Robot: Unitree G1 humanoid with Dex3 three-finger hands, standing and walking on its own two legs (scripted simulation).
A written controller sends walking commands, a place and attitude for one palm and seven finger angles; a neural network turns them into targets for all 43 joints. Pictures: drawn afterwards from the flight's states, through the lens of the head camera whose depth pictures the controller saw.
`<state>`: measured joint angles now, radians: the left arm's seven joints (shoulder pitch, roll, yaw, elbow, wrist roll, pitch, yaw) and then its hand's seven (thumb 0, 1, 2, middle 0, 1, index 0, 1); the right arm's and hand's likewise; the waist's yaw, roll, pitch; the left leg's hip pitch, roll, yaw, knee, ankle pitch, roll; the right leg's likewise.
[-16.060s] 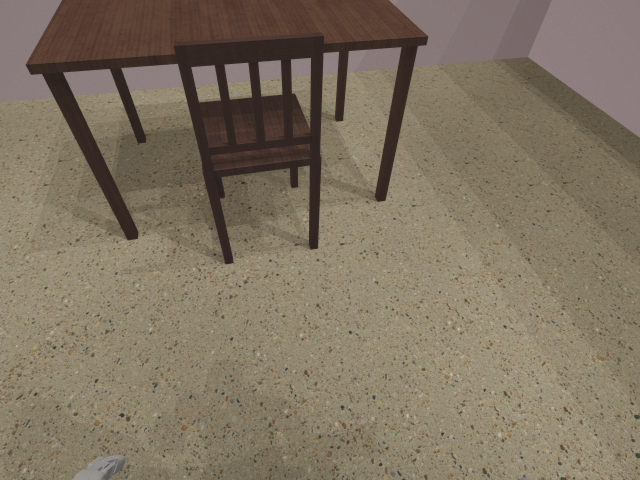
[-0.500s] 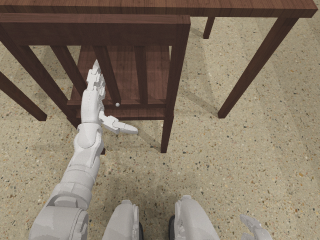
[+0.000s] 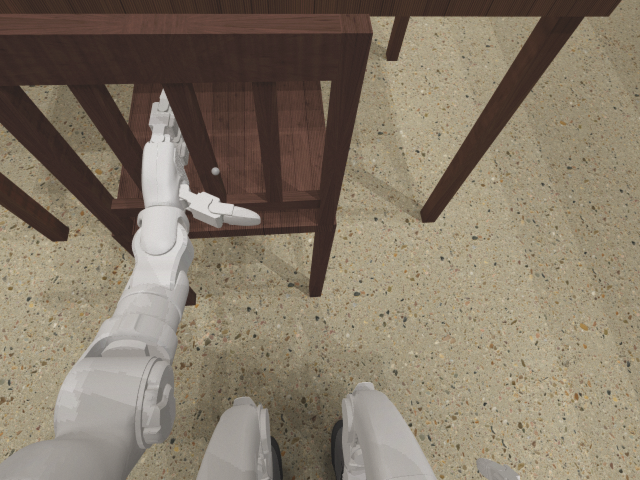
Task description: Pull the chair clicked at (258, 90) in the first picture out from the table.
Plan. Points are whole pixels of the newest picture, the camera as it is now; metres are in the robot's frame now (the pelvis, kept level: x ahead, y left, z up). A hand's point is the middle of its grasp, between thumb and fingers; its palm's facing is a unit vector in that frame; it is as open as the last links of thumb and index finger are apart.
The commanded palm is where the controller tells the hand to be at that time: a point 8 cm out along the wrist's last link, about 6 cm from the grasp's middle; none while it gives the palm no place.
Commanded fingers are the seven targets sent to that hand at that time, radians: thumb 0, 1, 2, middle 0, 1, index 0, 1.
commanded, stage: push the fingers through the gap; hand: left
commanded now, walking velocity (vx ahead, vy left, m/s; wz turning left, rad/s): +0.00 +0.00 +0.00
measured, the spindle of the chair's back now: (201, 150) +0.52 +0.12 +0.03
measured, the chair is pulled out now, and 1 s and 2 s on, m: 0.00 0.00 0.03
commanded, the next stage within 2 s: hook a spindle and tug to test in 0.42 s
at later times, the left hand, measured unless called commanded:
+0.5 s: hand (221, 170) +0.48 +0.09 +0.03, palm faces +0.00 -1.00 -0.04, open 17.0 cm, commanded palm +0.45 +0.14 +0.03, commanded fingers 0.00 -0.50 0.30 -0.06 -0.08 -0.06 -0.08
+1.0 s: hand (220, 168) +0.49 +0.09 +0.03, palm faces +0.02 -1.00 -0.03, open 13.7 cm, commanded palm +0.46 +0.13 +0.03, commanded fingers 0.00 0.06 0.54 -0.50 -1.45 -0.50 -1.45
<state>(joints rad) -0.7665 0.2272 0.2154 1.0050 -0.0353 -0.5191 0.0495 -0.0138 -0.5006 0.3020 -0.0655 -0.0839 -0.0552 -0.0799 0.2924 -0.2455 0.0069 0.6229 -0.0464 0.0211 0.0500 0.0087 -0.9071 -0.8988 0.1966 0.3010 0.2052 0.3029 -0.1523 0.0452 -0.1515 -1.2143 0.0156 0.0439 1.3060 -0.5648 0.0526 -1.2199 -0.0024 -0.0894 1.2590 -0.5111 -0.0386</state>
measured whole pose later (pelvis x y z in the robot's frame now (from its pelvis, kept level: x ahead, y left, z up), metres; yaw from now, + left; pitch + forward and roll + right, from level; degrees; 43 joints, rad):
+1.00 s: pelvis +0.00 +0.00 +0.00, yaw +0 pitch +27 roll -2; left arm -0.76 0.21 0.20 1.00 -0.04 -0.52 0.08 -0.01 -0.37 0.36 -0.34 -0.93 -0.31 -0.93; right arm 0.29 -0.24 0.00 0.62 -0.05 0.07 0.07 0.01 -0.91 -0.90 0.20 0.30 0.20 0.30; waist -0.15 0.05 -0.16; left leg -1.20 0.02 0.04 1.30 -0.57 0.05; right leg -1.21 0.00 -0.09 1.25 -0.51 -0.04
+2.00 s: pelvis +0.03 +0.00 +0.02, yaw +0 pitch +26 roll -2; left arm -0.46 0.12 0.06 0.69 -0.06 -0.49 0.10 0.01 0.71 0.76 -0.41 -1.44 -0.40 -1.45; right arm 0.27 -0.23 -0.02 0.58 -0.04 0.08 0.08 0.01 -0.91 -0.90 0.20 0.30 0.20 0.30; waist -0.09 0.04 -0.17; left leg -1.09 0.01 0.04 1.23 -0.59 0.05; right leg -1.10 0.01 -0.08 1.18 -0.54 -0.03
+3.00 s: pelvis -0.02 +0.00 +0.11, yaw -2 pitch +7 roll +0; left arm -0.51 0.13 0.02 1.02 -0.08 -0.25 0.08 0.08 0.67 0.77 -0.32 -1.11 -0.49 -1.45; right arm 0.22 -0.24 0.00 0.71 0.06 0.06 -0.10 0.01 -0.90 -0.90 0.20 0.30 0.21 0.30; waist -0.08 0.05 0.11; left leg -0.49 0.01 0.07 0.64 -0.35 0.00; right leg -0.49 0.03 -0.03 0.56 -0.19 -0.04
